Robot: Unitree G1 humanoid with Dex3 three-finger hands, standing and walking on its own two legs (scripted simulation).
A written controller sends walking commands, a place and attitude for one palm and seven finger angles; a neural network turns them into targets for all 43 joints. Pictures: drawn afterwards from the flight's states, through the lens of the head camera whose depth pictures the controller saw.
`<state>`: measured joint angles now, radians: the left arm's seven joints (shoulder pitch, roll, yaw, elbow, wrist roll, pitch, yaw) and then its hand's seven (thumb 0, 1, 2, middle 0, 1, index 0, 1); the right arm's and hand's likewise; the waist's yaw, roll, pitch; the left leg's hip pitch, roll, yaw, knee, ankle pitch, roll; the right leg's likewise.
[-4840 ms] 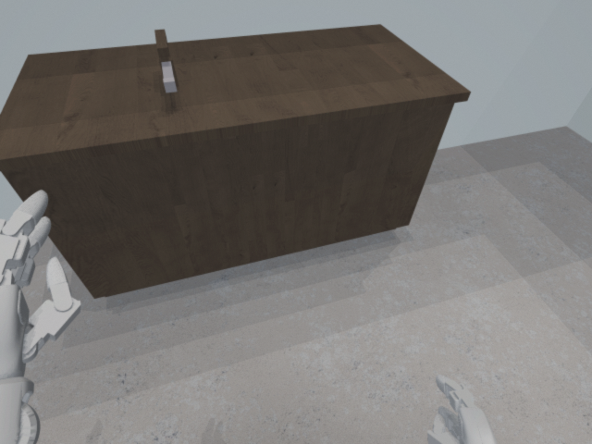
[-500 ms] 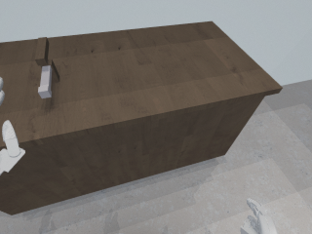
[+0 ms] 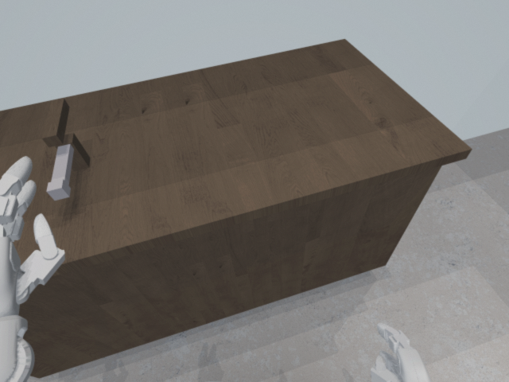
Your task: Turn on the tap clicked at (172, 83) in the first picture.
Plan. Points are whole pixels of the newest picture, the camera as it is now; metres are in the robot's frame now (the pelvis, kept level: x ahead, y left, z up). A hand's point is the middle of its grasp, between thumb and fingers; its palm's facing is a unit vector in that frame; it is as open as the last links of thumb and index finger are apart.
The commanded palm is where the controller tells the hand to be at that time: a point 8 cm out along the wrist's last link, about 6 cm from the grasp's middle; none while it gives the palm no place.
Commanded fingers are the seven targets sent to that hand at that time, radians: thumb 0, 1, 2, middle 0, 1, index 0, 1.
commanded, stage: come to a stop and stand still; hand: left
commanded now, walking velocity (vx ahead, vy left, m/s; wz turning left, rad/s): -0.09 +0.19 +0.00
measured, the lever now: (59, 189) +0.43 +0.42 +0.04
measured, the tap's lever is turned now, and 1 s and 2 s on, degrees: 0 0 0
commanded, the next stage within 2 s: look again from close up in 1.28 s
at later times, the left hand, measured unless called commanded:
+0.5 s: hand out of the picture +0.19 +0.32 +0.17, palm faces +0.45 -0.83 -0.32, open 7.4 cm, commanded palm +0.13 +0.33 +0.18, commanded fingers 0.00 0.90 0.90 -0.20 -0.30 -0.20 -0.30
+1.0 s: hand out of the picture +0.15 +0.36 +0.16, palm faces +0.36 -0.87 -0.34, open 7.4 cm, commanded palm +0.08 +0.39 +0.18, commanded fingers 0.00 0.90 0.90 -0.20 -0.30 -0.20 -0.30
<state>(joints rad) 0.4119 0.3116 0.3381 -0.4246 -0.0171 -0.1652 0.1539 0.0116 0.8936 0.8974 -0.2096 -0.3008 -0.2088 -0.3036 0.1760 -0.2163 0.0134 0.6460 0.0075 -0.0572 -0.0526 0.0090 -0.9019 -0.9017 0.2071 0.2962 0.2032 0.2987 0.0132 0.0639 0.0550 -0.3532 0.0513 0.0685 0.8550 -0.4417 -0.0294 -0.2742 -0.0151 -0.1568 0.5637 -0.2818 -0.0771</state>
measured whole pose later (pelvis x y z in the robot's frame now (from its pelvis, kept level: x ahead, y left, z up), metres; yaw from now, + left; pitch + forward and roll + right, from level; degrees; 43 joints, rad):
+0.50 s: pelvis -0.04 +0.06 +0.00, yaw -2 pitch -3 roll +0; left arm 0.34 0.35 0.38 -0.34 -0.05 -0.25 0.14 0.01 0.90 0.90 -0.20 -0.30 -0.20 -0.30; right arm 0.25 -0.22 -0.01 0.59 0.02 -0.14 0.00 0.01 -0.91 -0.90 0.20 0.30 0.20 0.30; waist 0.04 -0.02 0.06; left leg -0.20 -0.04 0.09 0.49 -0.24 0.07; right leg -0.28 -0.04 -0.09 0.50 -0.20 -0.01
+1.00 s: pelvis -0.08 +0.11 +0.01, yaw -1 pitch -1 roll -2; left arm 0.35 0.33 0.32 -0.38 -0.03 -0.23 0.09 0.01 0.90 0.90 -0.21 -0.30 -0.21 -0.30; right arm 0.17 -0.20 0.03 0.57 -0.02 -0.14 0.01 0.01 -0.90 -0.90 0.21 0.30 0.20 0.30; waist 0.04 0.00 0.07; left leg -0.24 -0.10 0.09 0.35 -0.10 0.08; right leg -0.14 0.01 0.01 0.37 -0.22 0.01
